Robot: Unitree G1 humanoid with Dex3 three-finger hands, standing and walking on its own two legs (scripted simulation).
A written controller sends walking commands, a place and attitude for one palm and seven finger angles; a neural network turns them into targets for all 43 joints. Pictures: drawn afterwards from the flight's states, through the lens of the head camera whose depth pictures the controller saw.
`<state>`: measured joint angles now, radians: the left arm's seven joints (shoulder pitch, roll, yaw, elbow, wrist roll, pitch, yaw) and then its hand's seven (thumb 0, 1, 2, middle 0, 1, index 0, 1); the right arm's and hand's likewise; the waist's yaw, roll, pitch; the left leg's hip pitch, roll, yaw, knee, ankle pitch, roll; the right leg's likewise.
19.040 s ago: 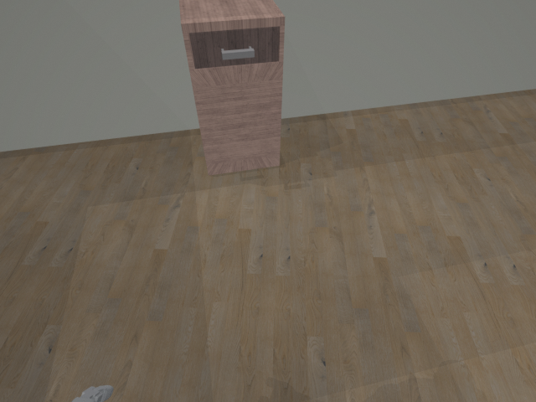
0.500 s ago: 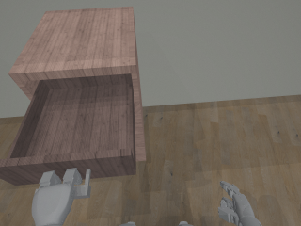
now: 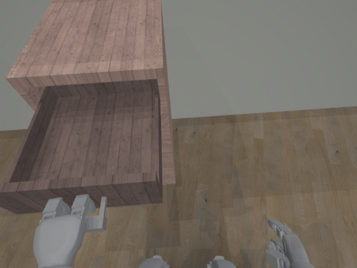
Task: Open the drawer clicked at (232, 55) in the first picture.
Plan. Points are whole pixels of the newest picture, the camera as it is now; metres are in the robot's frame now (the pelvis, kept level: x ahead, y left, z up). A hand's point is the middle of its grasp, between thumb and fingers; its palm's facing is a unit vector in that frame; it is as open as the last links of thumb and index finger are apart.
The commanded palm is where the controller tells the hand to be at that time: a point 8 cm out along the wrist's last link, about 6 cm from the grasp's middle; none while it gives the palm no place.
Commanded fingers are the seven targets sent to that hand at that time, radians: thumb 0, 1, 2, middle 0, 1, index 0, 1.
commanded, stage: open the thumb to release the handle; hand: left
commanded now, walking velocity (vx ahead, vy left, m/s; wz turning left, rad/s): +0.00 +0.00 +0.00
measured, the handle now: (75, 214) +0.23 +0.25 -0.01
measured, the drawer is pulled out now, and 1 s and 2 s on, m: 0.30 0.30 0.30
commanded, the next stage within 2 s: lift the hand off the handle in 0.34 s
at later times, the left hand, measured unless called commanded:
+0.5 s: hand (72, 242) +0.18 +0.25 -0.03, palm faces -0.04 -0.04 -1.00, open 13.5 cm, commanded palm +0.16 +0.24 +0.02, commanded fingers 0.00 -0.50 0.30 -0.30 -1.20 -0.30 -1.20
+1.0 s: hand (71, 237) +0.18 +0.25 -0.02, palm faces -0.04 -0.05 -1.00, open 13.5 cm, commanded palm +0.17 +0.25 +0.04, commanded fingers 0.00 -0.50 0.30 -0.30 -1.20 -0.30 -1.20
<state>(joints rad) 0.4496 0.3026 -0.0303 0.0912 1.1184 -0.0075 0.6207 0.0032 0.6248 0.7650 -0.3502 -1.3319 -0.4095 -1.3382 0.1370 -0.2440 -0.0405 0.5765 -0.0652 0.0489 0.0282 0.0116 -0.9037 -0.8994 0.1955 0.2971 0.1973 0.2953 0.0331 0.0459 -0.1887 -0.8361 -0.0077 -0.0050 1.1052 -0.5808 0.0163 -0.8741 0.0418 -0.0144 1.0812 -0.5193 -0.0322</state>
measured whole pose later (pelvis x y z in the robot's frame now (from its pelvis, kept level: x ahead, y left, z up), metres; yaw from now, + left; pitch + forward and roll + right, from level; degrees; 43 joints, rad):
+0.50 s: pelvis -0.02 -0.02 +0.01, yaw +1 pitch +15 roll +0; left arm 0.35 0.32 -0.01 0.22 1.09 -0.01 0.57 0.00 -0.44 0.32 -0.32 -1.20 -0.33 -1.21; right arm 0.13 -0.24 -0.03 0.59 -0.04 0.04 -0.02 0.01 -0.90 -0.90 0.20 0.30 0.20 0.30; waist 0.03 0.04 -0.18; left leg -0.79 0.00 -0.02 1.05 -0.52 -0.01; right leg -0.83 0.04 -0.03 1.04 -0.47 -0.05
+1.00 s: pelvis -0.03 -0.02 +0.01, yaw +1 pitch +14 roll +0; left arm 0.27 0.34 -0.02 0.28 1.05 0.00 0.54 0.00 -0.49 0.30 -0.33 -1.20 -0.38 -1.23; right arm 0.15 -0.23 -0.02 0.63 -0.02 0.02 -0.05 0.01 -0.90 -0.90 0.20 0.30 0.20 0.30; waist 0.02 0.05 -0.17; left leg -0.78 -0.01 -0.02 1.02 -0.49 0.00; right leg -0.82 0.04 -0.02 1.01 -0.44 -0.05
